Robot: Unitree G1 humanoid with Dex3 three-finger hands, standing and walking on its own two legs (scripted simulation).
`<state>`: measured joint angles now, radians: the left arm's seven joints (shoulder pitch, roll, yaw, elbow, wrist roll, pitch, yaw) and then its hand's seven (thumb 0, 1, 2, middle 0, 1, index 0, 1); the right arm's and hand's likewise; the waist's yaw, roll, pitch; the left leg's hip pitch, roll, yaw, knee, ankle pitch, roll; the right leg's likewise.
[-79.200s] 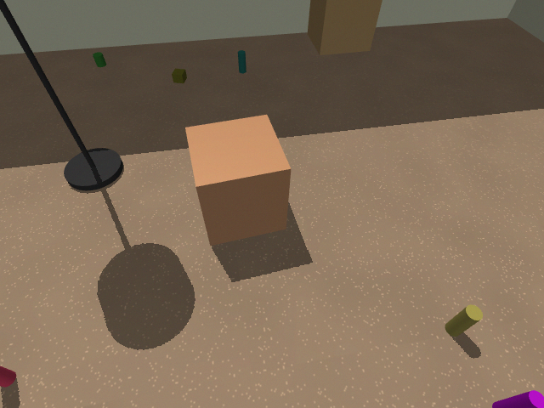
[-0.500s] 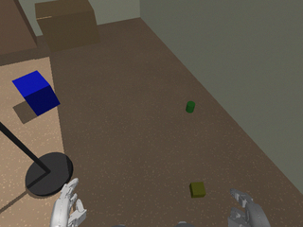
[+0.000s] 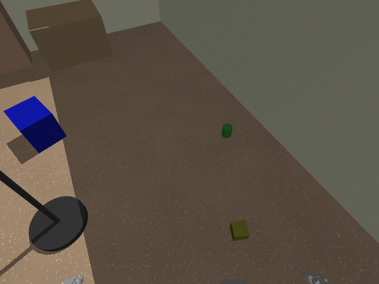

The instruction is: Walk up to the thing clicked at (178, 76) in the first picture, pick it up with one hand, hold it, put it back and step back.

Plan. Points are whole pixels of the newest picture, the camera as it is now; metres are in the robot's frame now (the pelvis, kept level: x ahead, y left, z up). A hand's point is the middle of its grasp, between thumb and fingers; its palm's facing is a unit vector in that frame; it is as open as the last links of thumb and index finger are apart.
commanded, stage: stand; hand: right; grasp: from above
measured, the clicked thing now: (239, 230) +0.44 -0.25 -0.72
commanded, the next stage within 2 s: none
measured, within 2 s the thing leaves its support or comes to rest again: neither
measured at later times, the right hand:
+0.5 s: hand out of the picture +0.04 -0.24 -0.14, palm faces +0.03 +0.94 -0.33, open 7.4 cm
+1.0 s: hand out of the picture +0.04 -0.23 -0.13, palm faces +0.02 +0.94 -0.33, open 7.3 cm
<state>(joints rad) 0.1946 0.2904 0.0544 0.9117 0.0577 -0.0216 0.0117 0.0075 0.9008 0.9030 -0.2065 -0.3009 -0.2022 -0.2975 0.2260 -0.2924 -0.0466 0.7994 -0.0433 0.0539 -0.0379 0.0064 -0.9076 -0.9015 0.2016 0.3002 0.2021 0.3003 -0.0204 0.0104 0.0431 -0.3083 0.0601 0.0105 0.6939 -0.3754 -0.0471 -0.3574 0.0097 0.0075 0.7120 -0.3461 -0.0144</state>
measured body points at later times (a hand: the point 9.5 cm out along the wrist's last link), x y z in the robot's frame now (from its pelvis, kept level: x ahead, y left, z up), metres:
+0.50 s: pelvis -0.01 +0.00 +0.03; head -0.01 +0.00 +0.48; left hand +0.07 +0.28 -0.12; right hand +0.04 -0.29 -0.11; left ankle +0.00 +0.15 -0.72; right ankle +0.02 -0.11 -0.72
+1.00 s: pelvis -0.01 +0.01 +0.03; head -0.01 +0.02 +0.48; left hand +0.05 +0.30 -0.12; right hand +0.04 -0.28 -0.11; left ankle +0.00 +0.15 -0.72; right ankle +0.02 -0.11 -0.72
